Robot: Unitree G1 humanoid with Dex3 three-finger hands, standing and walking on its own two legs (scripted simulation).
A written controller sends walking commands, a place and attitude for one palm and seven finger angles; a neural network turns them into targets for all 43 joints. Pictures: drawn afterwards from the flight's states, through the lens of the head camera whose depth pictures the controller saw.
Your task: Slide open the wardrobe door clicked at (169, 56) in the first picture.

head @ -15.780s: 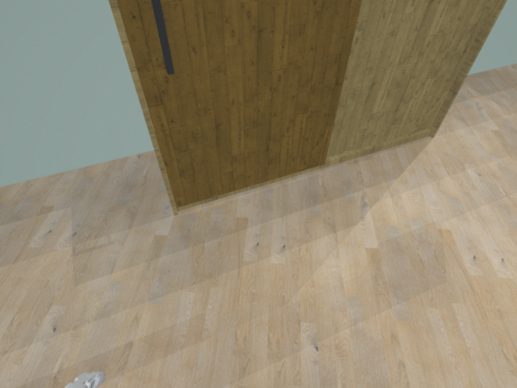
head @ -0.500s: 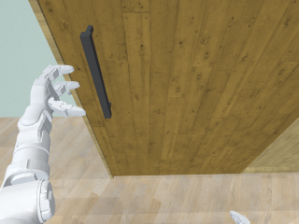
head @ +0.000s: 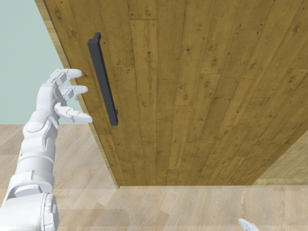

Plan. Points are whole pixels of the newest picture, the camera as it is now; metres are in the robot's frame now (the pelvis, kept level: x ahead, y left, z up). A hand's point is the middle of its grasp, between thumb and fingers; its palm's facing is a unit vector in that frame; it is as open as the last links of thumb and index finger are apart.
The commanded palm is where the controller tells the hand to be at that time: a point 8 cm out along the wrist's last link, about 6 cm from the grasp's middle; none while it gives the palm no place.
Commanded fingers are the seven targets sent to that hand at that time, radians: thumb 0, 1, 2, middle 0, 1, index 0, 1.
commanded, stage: move the hooked fingers beside the handle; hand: left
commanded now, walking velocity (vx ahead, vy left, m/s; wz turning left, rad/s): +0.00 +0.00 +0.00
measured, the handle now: (107, 86) +0.47 +0.15 +0.13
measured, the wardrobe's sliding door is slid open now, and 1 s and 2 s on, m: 0.00 0.00 0.00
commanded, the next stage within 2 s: feel for the door with the fingertips in 1.38 s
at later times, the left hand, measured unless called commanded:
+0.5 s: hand (77, 101) +0.40 +0.21 +0.14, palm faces +0.04 -1.00 -0.01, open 13.9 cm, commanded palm +0.37 +0.26 +0.15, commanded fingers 0.00 -0.50 0.30 -0.30 -1.20 -0.30 -1.20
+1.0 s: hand (81, 98) +0.42 +0.21 +0.14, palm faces +0.04 -1.00 -0.02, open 13.9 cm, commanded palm +0.38 +0.26 +0.14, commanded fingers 0.00 -0.50 0.30 -0.30 -1.20 -0.30 -1.20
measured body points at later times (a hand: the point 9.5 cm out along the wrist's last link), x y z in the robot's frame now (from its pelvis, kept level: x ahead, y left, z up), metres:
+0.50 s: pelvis +0.00 +0.00 +0.00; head +0.02 -0.02 +0.45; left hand +0.39 +0.26 +0.15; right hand +0.10 -0.26 -0.11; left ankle +0.01 +0.11 -0.73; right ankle -0.02 -0.10 -0.73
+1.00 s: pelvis -0.01 +0.00 +0.00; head +0.02 -0.01 +0.45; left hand +0.41 +0.26 +0.14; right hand +0.10 -0.25 -0.11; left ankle +0.01 +0.11 -0.73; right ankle -0.02 -0.10 -0.73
